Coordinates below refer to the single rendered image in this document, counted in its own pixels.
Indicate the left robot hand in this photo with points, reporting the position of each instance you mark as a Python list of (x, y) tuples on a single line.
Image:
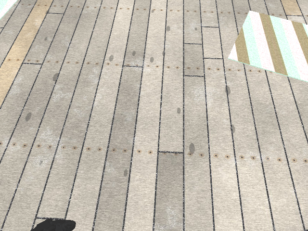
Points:
[(55, 225)]

